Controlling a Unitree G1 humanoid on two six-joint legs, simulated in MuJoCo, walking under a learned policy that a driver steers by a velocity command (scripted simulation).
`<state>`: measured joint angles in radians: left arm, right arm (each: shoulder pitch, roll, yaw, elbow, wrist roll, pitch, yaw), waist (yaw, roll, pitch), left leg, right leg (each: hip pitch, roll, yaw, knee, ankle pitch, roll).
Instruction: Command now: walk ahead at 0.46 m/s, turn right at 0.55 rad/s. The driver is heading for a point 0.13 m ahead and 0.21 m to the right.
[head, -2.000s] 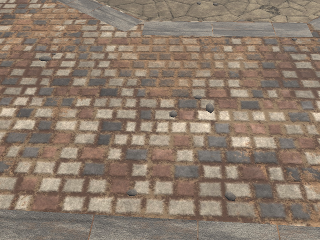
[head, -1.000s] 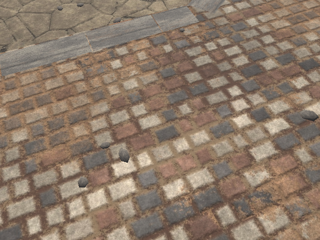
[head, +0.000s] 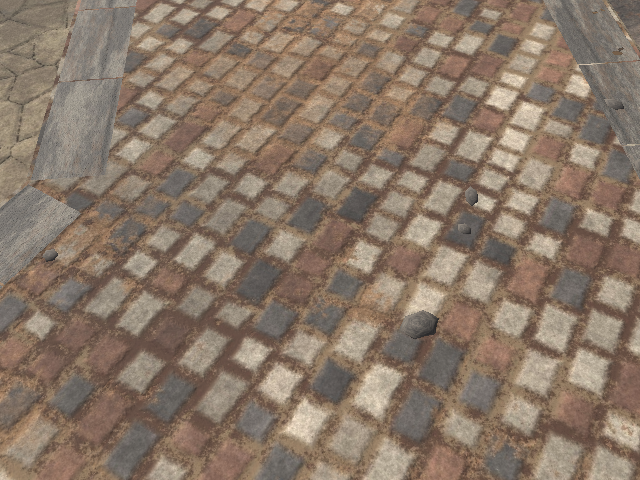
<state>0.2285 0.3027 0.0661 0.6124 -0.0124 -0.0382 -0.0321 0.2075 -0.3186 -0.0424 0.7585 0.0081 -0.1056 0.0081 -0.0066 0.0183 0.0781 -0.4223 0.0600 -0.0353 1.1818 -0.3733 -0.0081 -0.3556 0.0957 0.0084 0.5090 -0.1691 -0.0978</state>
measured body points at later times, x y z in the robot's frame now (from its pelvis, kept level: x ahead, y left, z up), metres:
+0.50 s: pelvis +0.20 +0.04 +0.00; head +0.23 +0.04 +0.45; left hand +0.33 +0.30 -0.12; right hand +0.33 -0.22 -0.11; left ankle +0.30 +0.13 -0.73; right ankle +0.14 -0.10 -0.70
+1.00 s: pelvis +0.26 +0.01 +0.00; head +0.26 +0.00 +0.45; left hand +0.36 +0.25 -0.13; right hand +0.35 -0.26 -0.13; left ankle +0.30 +0.13 -0.73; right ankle +0.20 -0.11 -0.73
